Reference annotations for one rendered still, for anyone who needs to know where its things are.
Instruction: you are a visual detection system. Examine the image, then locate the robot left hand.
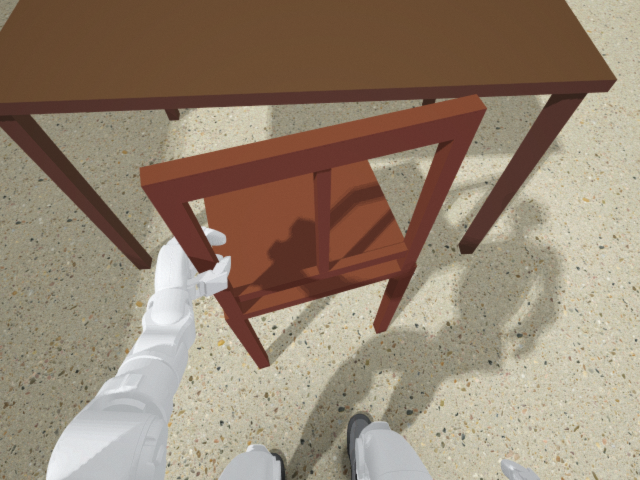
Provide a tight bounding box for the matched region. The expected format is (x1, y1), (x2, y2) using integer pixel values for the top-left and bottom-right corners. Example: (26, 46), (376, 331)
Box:
(155, 227), (231, 300)

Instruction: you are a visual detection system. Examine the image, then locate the left robot upper arm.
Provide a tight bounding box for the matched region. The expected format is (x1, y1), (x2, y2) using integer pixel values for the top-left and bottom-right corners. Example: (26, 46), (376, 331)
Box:
(50, 410), (168, 480)

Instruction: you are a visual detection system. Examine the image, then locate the robot right hand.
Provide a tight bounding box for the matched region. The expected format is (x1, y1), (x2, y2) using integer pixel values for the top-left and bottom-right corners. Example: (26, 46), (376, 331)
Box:
(501, 459), (540, 480)

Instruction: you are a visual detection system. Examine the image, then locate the table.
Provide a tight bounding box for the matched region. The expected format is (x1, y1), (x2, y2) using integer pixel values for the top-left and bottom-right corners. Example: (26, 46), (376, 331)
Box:
(0, 0), (617, 269)

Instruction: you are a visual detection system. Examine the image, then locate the robot left thigh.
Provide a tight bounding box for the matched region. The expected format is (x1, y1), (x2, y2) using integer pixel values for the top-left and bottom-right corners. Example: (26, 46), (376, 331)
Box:
(218, 451), (281, 480)

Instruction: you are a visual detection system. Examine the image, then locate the robot left forearm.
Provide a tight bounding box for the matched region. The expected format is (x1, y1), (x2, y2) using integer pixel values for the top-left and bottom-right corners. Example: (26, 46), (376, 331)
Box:
(46, 288), (196, 480)

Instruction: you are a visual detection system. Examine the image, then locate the robot thigh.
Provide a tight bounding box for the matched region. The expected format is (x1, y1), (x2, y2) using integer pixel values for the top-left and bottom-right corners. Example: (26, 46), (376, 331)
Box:
(355, 429), (433, 480)
(218, 451), (281, 480)

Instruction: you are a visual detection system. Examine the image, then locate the robot right thigh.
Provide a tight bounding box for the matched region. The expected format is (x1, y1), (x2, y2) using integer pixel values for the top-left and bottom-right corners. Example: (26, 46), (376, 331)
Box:
(355, 429), (433, 480)

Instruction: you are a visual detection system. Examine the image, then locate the chair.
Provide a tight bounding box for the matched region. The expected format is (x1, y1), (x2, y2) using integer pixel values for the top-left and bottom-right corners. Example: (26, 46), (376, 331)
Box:
(139, 94), (487, 369)

